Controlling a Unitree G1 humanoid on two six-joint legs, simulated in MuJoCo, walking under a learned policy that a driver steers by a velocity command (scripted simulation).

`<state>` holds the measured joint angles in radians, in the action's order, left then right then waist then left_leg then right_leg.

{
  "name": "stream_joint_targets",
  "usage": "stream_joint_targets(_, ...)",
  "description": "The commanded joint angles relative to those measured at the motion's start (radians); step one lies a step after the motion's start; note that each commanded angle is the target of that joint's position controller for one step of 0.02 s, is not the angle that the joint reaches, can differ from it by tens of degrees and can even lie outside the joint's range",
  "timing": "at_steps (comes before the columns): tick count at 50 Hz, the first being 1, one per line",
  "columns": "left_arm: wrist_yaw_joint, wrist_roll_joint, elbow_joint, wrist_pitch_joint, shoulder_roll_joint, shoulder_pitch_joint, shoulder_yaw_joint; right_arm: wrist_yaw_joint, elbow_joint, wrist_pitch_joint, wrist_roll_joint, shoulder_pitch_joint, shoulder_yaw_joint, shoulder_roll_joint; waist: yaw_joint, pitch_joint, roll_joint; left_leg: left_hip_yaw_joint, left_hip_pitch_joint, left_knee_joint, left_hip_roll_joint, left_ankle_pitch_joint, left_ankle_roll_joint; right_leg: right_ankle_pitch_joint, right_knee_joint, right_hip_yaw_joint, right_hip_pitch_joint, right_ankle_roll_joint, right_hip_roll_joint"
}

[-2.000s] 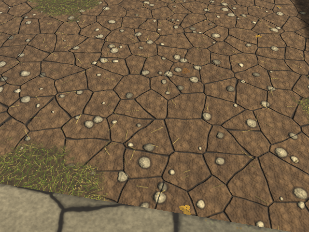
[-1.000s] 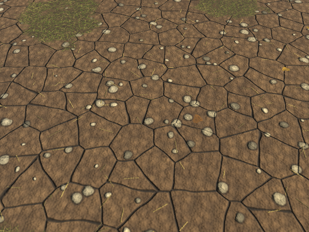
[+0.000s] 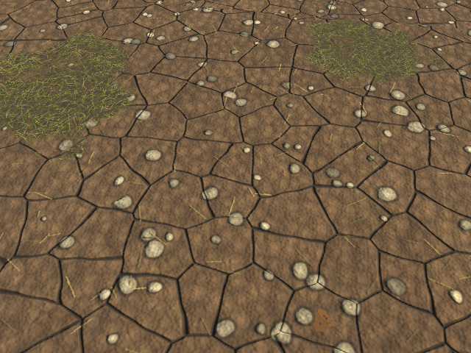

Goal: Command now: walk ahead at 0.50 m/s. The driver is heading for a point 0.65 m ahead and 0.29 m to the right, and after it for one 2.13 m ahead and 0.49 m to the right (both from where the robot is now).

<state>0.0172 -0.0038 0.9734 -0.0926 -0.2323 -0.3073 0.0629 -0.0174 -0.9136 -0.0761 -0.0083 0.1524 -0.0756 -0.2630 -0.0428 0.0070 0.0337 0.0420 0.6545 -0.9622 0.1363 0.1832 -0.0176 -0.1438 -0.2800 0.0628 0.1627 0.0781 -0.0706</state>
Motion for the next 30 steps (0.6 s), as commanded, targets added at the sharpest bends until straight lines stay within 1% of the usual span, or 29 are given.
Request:
stream_joint_targets(1, -0.019, 0.008, -0.057, -0.013, -0.150, 0.034, 0.027, 0.003, 0.048, -0.003, 0.005, -0.016, -0.008, -0.040, 0.030, 0.020, -0.087, 0.001, 0.004, 0.160, 0.011, -0.184, 0.014, 0.123, 0.177, -0.177, 0.036, 0.150, 0.265)
stream_joint_targets(2, -0.021, 0.012, -0.049, -0.012, -0.150, 0.011, 0.027, 0.005, 0.060, -0.006, 0.005, -0.060, -0.005, -0.034, 0.016, 0.027, -0.085, -0.008, -0.014, 0.224, -0.003, -0.228, 0.017, 0.127, 0.173, -0.165, 0.037, 0.139, 0.252)
stream_joint_targets(4, -0.023, 0.019, -0.033, -0.007, -0.156, -0.034, 0.028, 0.011, 0.080, -0.011, 0.000, -0.132, 0.000, -0.028, -0.007, 0.038, -0.084, -0.023, -0.052, 0.327, -0.035, -0.275, 0.026, 0.116, 0.157, -0.157, 0.024, 0.128, 0.242)
stream_joint_targets(6, -0.024, 0.026, -0.018, 0.000, -0.163, -0.071, 0.030, 0.020, 0.099, -0.016, -0.006, -0.190, 0.005, -0.031, -0.027, 0.051, -0.091, -0.025, -0.066, 0.390, -0.056, -0.263, 0.033, 0.095, 0.129, -0.176, -0.013, 0.129, 0.256)
stream_joint_targets(8, -0.027, 0.030, -0.010, 0.008, -0.167, -0.091, 0.033, 0.032, 0.118, -0.027, -0.011, -0.228, 0.006, -0.045, -0.030, 0.058, -0.100, -0.014, -0.081, 0.446, -0.068, -0.219, 0.027, 0.076, 0.081, -0.212, -0.059, 0.124, 0.281)
stream_joint_targets(10, -0.032, 0.031, -0.010, 0.016, -0.182, -0.081, 0.041, 0.038, 0.119, -0.039, -0.014, -0.194, -0.004, -0.081, 0.005, 0.042, -0.123, -0.006, -0.155, 0.488, -0.079, -0.154, 0.012, 0.082, 0.026, -0.257, -0.089, 0.105, 0.308)
stream_joint_targets(11, -0.033, 0.032, -0.014, 0.021, -0.185, -0.065, 0.042, 0.038, 0.106, -0.044, -0.014, -0.140, -0.012, -0.099, 0.042, 0.019, -0.132, -0.018, -0.236, 0.510, -0.091, -0.125, 0.000, 0.126, -0.026, -0.261, -0.086, 0.091, 0.301)
stream_joint_targets(12, -0.033, 0.029, -0.023, 0.023, -0.166, -0.052, 0.035, 0.032, 0.071, -0.049, -0.009, -0.019, -0.032, -0.137, 0.097, -0.049, -0.123, -0.029, -0.409, 0.524, -0.100, -0.105, -0.025, 0.218, -0.148, -0.236, -0.054, 0.066, 0.255)
stream_joint_targets(13, -0.030, 0.017, -0.050, 0.021, -0.111, -0.034, 0.016, 0.023, 0.040, -0.054, 0.009, 0.159, -0.054, -0.206, 0.169, -0.194, -0.048, 0.097, -0.685, 0.490, 0.036, -0.115, -0.086, 0.130, -0.427, -0.178, 0.089, 0.028, 0.183)
stream_joint_targets(14, -0.029, 0.022, -0.077, 0.005, -0.001, -0.140, -0.012, 0.019, 0.019, -0.042, 0.019, 0.259, -0.079, -0.307, 0.138, -0.340, 0.226, 0.486, -1.048, 0.549, 0.287, -0.018, -0.224, -0.268, -0.795, -0.064, 0.465, -0.045, 0.031)
stream_joint_targets(15, -0.027, 0.041, -0.068, -0.008, -0.074, -0.134, 0.002, 0.023, 0.019, -0.039, 0.016, 0.271, -0.055, -0.216, 0.151, -0.379, 0.238, 0.657, -1.039, 0.638, 0.305, 0.122, -0.253, -0.446, -0.966, -0.182, 0.580, -0.045, 0.059)
stream_joint_targets(16, -0.028, 0.057, -0.085, -0.010, -0.148, -0.062, 0.023, 0.021, 0.039, -0.040, 0.012, 0.190, -0.034, -0.147, 0.144, -0.235, 0.157, 0.507, -0.919, 0.652, 0.271, 0.148, -0.203, -0.379, -1.022, -0.194, 0.643, -0.032, 0.109)
stream_joint_targets(17, -0.032, 0.055, -0.092, -0.004, -0.143, -0.018, 0.025, 0.022, 0.052, -0.039, 0.012, 0.120, -0.021, -0.109, 0.120, -0.156, 0.096, 0.377, -0.786, 0.676, 0.229, 0.108, -0.168, -0.292, -1.012, -0.170, 0.623, -0.028, 0.155)
stream_joint_targets(18, -0.036, 0.045, -0.098, 0.005, -0.130, 0.007, 0.030, 0.025, 0.053, -0.038, 0.013, 0.062, -0.011, -0.078, 0.095, -0.087, 0.073, 0.283, -0.667, 0.717, 0.190, 0.057, -0.152, -0.227, -0.962, -0.165, 0.590, -0.029, 0.180)
stream_joint_targets(19, -0.036, 0.041, -0.099, 0.018, -0.115, 0.001, 0.037, 0.025, 0.051, -0.040, 0.019, 0.031, -0.005, -0.060, 0.065, -0.048, 0.093, 0.202, -0.586, 0.752, 0.160, 0.016, -0.137, -0.181, -0.921, -0.170, 0.543, -0.029, 0.206)
stream_joint_targets(20, -0.032, 0.042, -0.103, 0.031, -0.093, -0.007, 0.036, 0.025, 0.046, -0.041, 0.022, 0.020, -0.006, -0.058, 0.049, -0.030, 0.101, 0.150, -0.537, 0.780, 0.148, -0.014, -0.134, -0.154, -0.902, -0.165, 0.506, -0.030, 0.215)
stream_joint_targets(21, -0.030, 0.042, -0.110, 0.042, -0.073, -0.004, 0.035, 0.023, 0.040, -0.044, 0.022, 0.024, -0.010, -0.066, 0.042, -0.020, 0.089, 0.107, -0.516, 0.799, 0.146, -0.061, -0.142, -0.132, -0.889, -0.159, 0.502, -0.033, 0.220)
stream_joint_targets(24, -0.027, 0.033, -0.144, 0.059, -0.067, 0.045, 0.038, 0.010, 0.023, -0.047, 0.026, 0.049, -0.023, -0.099, 0.036, 0.006, 0.040, 0.006, -0.523, 0.825, 0.152, -0.180, -0.159, -0.030, -0.807, -0.170, 0.560, -0.048, 0.221)
stream_joint_targets(27, -0.011, 0.029, -0.174, 0.057, -0.060, 0.116, 0.034, -0.001, 0.016, -0.041, 0.026, 0.065, -0.030, -0.120, 0.049, 0.026, 0.032, -0.096, -0.545, 0.837, 0.136, -0.215, -0.145, 0.107, -0.645, -0.148, 0.564, -0.055, 0.213)
stream_joint_targets(28, -0.004, 0.028, -0.185, 0.055, -0.057, 0.151, 0.031, -0.004, 0.017, -0.039, 0.023, 0.069, -0.031, -0.127, 0.059, 0.036, 0.029, -0.127, -0.548, 0.841, 0.129, -0.215, -0.138, 0.146, -0.590, -0.128, 0.551, -0.054, 0.209)
stream_joint_targets(30, 0.011, 0.024, -0.215, 0.053, -0.050, 0.231, 0.022, -0.009, 0.013, -0.033, 0.016, 0.099, -0.036, -0.143, 0.088, 0.061, 0.015, -0.170, -0.574, 0.844, 0.136, -0.213, -0.133, 0.179, -0.504, -0.085, 0.542, -0.048, 0.200)
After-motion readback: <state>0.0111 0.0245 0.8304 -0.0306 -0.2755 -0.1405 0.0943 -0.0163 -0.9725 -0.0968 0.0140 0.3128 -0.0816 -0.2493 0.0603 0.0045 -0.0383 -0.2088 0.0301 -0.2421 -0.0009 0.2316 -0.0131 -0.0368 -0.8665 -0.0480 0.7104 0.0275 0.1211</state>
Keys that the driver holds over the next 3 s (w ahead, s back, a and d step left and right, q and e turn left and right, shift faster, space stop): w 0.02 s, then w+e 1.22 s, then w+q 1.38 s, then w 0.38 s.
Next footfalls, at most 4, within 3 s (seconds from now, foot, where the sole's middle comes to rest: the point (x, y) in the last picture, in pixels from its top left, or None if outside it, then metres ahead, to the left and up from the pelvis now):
0.26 left None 0.32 0.17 -0.78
0.78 right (316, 347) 0.52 -0.16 -0.78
1.28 left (302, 241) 0.87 -0.14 -0.78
1.72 right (399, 240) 0.88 -0.46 -0.78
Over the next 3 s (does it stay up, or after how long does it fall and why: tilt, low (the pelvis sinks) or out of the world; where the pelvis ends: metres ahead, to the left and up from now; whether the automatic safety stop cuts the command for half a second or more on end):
stays up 1.49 -0.44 0.00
